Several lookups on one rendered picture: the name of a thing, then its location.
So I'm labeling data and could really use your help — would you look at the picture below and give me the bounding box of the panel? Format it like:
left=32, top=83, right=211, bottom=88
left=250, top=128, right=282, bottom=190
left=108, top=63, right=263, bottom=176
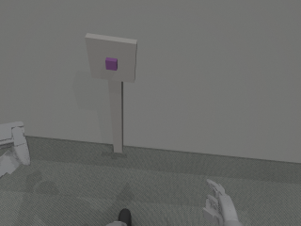
left=85, top=33, right=137, bottom=153

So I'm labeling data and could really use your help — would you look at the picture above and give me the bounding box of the button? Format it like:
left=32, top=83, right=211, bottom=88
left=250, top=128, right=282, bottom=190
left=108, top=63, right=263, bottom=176
left=105, top=57, right=118, bottom=71

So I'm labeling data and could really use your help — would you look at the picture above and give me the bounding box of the robot left hand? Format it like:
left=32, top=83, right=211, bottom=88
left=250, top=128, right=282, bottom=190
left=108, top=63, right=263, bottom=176
left=0, top=121, right=31, bottom=179

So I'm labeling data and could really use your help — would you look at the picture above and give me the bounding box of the left robot foot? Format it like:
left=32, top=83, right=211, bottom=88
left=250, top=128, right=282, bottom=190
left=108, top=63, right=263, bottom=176
left=118, top=208, right=132, bottom=226

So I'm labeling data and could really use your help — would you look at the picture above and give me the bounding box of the robot right hand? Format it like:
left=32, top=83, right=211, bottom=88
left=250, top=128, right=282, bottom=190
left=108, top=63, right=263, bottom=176
left=203, top=179, right=240, bottom=226

